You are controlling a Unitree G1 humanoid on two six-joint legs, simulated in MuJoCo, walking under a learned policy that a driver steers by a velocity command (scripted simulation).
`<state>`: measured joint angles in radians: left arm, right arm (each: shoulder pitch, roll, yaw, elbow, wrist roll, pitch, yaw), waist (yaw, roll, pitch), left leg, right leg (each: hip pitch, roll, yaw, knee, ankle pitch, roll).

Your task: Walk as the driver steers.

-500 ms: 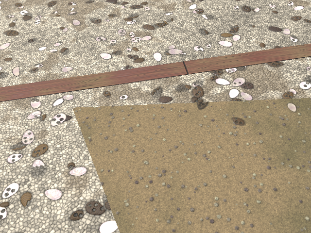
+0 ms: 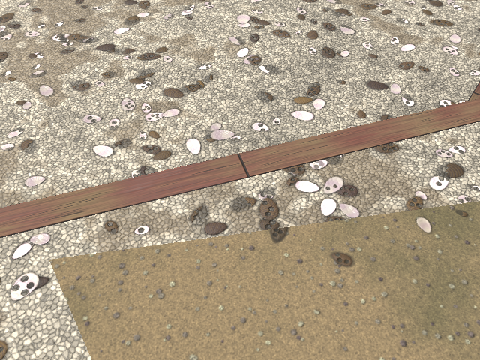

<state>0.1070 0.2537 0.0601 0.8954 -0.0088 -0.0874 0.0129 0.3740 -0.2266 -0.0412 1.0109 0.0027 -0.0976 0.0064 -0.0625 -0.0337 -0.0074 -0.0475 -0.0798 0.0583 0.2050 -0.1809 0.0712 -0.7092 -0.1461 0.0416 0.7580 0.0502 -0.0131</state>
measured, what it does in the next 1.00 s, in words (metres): walks ahead, turning left: right foot, then left foot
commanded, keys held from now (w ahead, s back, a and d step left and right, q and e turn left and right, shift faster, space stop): w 0.16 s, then w+q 0.84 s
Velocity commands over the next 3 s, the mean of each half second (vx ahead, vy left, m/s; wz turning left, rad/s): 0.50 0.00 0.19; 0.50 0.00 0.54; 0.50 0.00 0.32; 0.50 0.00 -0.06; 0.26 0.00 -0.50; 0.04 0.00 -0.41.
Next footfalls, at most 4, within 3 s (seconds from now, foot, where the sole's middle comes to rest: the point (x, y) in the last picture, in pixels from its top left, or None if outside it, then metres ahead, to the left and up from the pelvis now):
0.20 right None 0.31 -0.16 -0.78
0.76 left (194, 343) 0.57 0.12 -0.78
1.24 right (210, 240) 0.92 0.07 -0.78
1.76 left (103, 225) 1.00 0.43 -0.78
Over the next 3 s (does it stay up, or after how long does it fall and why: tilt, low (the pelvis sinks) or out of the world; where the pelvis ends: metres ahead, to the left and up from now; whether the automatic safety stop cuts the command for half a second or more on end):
stays up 1.26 0.47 -0.05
